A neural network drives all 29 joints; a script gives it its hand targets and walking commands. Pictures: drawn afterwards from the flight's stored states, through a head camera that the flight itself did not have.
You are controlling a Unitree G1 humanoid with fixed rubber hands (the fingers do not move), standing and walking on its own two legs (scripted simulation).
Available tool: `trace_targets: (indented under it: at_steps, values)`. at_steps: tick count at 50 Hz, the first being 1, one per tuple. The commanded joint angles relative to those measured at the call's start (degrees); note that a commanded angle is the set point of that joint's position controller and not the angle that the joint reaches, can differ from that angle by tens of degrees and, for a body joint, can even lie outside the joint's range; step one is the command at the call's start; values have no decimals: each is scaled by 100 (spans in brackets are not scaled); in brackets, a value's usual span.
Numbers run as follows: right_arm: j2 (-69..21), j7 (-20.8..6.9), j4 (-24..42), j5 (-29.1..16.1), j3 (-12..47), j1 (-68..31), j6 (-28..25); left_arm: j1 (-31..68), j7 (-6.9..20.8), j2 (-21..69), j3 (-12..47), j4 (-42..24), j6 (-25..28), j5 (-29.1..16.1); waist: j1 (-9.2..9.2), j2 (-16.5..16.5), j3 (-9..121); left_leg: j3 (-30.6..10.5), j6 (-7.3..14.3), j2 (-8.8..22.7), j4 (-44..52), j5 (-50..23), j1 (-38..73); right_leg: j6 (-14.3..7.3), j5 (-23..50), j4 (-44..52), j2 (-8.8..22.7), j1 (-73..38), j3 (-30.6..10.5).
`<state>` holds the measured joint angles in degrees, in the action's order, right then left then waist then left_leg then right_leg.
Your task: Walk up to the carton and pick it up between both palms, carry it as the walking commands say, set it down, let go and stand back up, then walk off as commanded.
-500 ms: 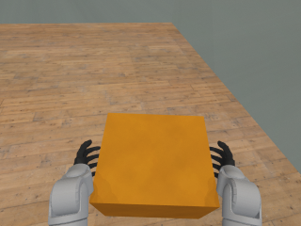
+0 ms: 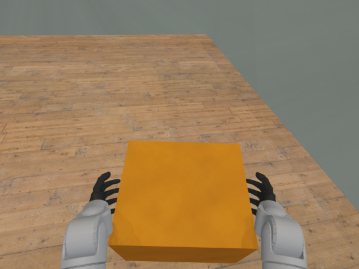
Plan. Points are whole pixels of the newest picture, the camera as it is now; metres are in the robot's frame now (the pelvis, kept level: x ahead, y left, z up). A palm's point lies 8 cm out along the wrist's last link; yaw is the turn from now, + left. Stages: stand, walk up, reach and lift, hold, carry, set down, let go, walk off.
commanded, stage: carry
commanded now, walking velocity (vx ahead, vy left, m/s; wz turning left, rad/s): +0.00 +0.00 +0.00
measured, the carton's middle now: (182, 202) +0.31 +0.00 -0.01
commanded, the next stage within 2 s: hold in 0.72 s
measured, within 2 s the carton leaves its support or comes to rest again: neither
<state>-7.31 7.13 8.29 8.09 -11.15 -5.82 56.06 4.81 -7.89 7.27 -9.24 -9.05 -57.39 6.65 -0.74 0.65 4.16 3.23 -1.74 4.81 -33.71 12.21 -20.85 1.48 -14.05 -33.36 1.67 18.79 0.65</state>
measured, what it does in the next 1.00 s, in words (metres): stands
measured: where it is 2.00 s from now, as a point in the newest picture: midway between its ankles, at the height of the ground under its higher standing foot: outside the picture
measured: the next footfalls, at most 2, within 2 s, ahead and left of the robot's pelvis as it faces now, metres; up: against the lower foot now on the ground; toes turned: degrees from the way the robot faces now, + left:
none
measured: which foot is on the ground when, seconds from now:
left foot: down 0.00-1.00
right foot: down 0.00-1.00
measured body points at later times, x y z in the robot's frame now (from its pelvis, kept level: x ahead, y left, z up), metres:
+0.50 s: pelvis +0.00 +0.00 +0.00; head -0.02 +0.00 +0.45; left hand +0.27 +0.17 +0.03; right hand +0.27 -0.19 +0.04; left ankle +0.06 +0.14 -0.73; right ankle +0.04 -0.14 -0.73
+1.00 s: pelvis +0.00 +0.01 +0.01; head -0.04 -0.01 +0.46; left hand +0.27 +0.19 +0.03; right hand +0.31 -0.16 +0.03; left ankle +0.06 +0.14 -0.73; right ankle +0.04 -0.14 -0.73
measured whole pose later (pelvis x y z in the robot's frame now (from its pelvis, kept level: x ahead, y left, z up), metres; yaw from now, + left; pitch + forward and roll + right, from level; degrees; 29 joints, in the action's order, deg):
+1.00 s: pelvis +0.00 +0.01 +0.01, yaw +0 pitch -6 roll +0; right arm -1.5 4.0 -19.5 13.2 -8.1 -15.4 41.5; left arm 10.0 -6.7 7.4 -13.8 13.3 -42.7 11.4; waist -1.9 -2.0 0.5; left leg 2.6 -1.0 2.3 -27.4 9.8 -11.8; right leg 1.6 -12.8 -29.1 3.1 10.6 0.3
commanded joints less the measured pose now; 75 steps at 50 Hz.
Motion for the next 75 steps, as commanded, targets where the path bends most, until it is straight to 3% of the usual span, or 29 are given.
trace_targets:
  at_steps: [1,2,3,5,6,7,11,16,20,25,30,31,32,36,37,38,41,42,44,47,51,52,55,59,64,65,67,70,75]
  values:
    - [-3901,-1363,640,-1802,3247,-2716,-310,3277,1331,4136,3633,-893,439,-1904,55,-109,1402,-468,187,234,689,404,682,-276,73,685,300,-126,-423]
    - [-3746,-1396,304,-1662,3120,-2708,-381,3138,1362,3991,3436,-439,501,-1711,50,-114,1466,-450,180,232,664,343,723,-286,127,670,311,-158,-417]
    - [-3869,-1362,615,-1793,3202,-2804,-421,3311,1335,4104,3565,-821,545,-1878,54,-126,1454,-461,183,237,665,303,712,-280,197,640,304,-187,-398]
    - [-3700,-1390,143,-1581,3022,-2636,-531,3199,1369,3912,3390,-390,660,-1692,58,-121,1542,-430,180,234,590,96,764,-285,364,615,313,-221,-408]
    - [-3738,-1371,392,-1684,3109,-2710,-576,3249,1347,3921,3420,-627,714,-1769,56,-52,1547,-407,176,218,560,20,773,-283,464,609,331,-251,-402]
    - [-3601,-1399,12,-1532,2994,-2629,-651,3058,1373,3792,3242,-150,784,-1567,56,8,1603,-409,189,214,514,-152,797,-285,620,573,341,-315,-392]
    - [-3717,-1383,495,-1768,3191,-2779,-819,3175,1350,3883,3379,-649,962,-1745,63,-7,1635,-375,190,201,462,-112,851,-317,525,593,380,-286,-426]
    - [-3378,-1365,62,-1569,2986,-2558,-979,2977,1308,3507,3125,-253,1132,-1500,66,-38,1715,-398,209,214,462,-310,851,-322,693,460,376,-385,-361]
    - [-3381,-1338,316,-1689,3050,-2697,-1080,3012,1275,3538,3160,-453,1223,-1582,68,-48,1566,-386,215,205,491,-80,831,-326,457,546,384,-235,-410]
    - [-3212,-1327,-133,-1484,2882,-2471,-1152,2922,1276,3310,3020,-125,1303,-1434,71,-42,1605,-403,221,202,515,-15,836,-305,431,516,371,-234,-384]
    - [-3291,-1318,74,-1544,2974,-2629,-1246,3004,1297,3424,3104,-246,1388,-1525,81,7,1539,-375,206,184,494,-62,814,-295,449,528,381,-184,-399]
    - [-3166,-1333,-224,-1407,2852,-2581,-1266,2967,1318,3305,2985,73,1405,-1398,75,39,1550,-372,197,186,513,-19,805,-282,436,509,375,-193,-381]
    - [-3308,-1314,122,-1572,2984,-2656,-1268,3079,1294,3418,3141,-343,1411,-1558,76,-61,1485,-399,212,176,552,55,767,-287,342,524,368,-157,-396]
    - [-3281,-1305,-48,-1495,2931,-2546,-1236,3003,1293,3387,3107,-191,1373,-1514,75,-64,1569,-447,242,206,595,205,804,-274,228,509,337,-152,-371]
    - [-2707,-1646,-2058,-976,2941,-2562,-1395,2293,1325,2762,2235,1744,1462,-480,-521,-614,576,-555,294,-949,1148,554,1369,-438,-502,1069,-440,-463,-443]
    - [-2740,-1737,-1627,-1003,3054,-2769,-1604,2508,1387,2961,2480,1410,1671,-601,-341,-429,756,-573,225,-892,1090,167,1597,-432,-303,1070,-487,-395,-381]
    - [-3577,-2003,-910,-1299,3736,-3365,-2007,3227,1676,3978,3236,695,1971,-1037,-305,-98,1570,-643,130,-896,952,-701,2092,-423,373,1097,-497,-425,-502]
    - [-3976,-2088,-773,-1374,3825,-3788,-2070,3801,1799,4489,3481,651,2025,-1183,-189,-200,1974,-634,104,-889,921,-890,2128,-395,615,1035,-558,-666,-480]
    - [-4221,-2276,-835,-1303,3729,-4597,-2129,5118,1992,4718,3544,540,2096,-1338,-13,-16,2286,-611,94,-913,941,-662,2044,-376,475,1009,-646,-1009,-459]
    - [-4583,-2518,-1467,-1188,3455,-5069,-2153,6005,2267,4893,3493,804,2117,-1442,85,142,2108,-496,64,-931,1012,9,2112,-403,-144,1159,-596,-801,-405]
    - [-4892,-2821,-2739,-943,2785,-5173,-2021,5603,2463,5278,2767,2247,1875,-1079,-146,172,1608,-427,51,-920,1254,334,2055,-406,-437,1310,-590,-678,-327]
    - [-4932,-2891,-3273,-799,2467,-4955,-1943,5562,2526,5258,2519,2605,1812,-973,-86,267,1303,-418,68,-923,1329,344,1977,-387,-454,1380,-598,-688,-315]
    - [-4874,-3124,-4259,-565,1788,-4834,-1868,5384,2697,5188,1855,3354,1693,-598,-185,204,668,-388,49,-945,1573,190,1945,-389,-408,1583,-587,-590,-298]
    - [-5156,-3350,-4882,-419,1294,-4695,-1854,5504,2804,5297,1411,3469,1667,-370,-268,85,799,-267,-3,-1014,1821,-707,2174,-322,411,1771,-628,-810,-317]
    - [-5370,-3346,-3916,-620,1733,-4995,-2124,5089,2827,5687,1858,2977,1743,-424,-353,-112,1602,-210,-83,-1155,1877,-1988,2583,-295,1703,1872,-642,-1167,-496]
    - [-5418,-3329,-3752,-636,1861,-4954,-2156,5061,2814,5742,2022,2762,1778,-497,-292,56,1837,-233,-87,-1147,1891,-2128,2724,-280,1756,1909,-679,-1124,-493]
    - [-5436,-3312,-3293,-764,2179,-5118,-2224,5186,2782,5774,2287,2428,1808,-612,-307,-5,2024,-230,-93,-1157,1900,-2196,2755,-299,1754,1938,-699,-1142,-528]
    - [-5475,-3312,-2765,-933,2518,-5439,-2324,5606,2726,5861,2591,2028,1931,-875,-247,-4,2584,-230,-86,-1149,1827,-1866,2813,-324,1407,1922,-732,-1173,-539]
    - [-5403,-3371,-2690,-941,2548,-5696,-2366,5693,2722,5981,2563,2350,1911,-935,-232,-83,2609,-154,-100,-1102,1828,-858,2728,-404,621,1920,-733,-1025,-453]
